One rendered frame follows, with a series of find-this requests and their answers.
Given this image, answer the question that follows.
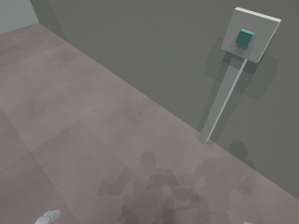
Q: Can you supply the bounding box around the panel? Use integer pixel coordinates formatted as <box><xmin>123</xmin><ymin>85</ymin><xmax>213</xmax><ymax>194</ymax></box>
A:
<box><xmin>199</xmin><ymin>7</ymin><xmax>281</xmax><ymax>144</ymax></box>

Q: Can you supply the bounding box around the button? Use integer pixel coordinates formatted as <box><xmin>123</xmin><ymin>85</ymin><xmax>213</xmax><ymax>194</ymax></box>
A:
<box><xmin>235</xmin><ymin>29</ymin><xmax>255</xmax><ymax>47</ymax></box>

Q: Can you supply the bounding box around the left robot hand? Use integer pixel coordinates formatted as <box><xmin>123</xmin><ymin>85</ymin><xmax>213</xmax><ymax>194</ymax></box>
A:
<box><xmin>35</xmin><ymin>210</ymin><xmax>62</xmax><ymax>224</ymax></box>

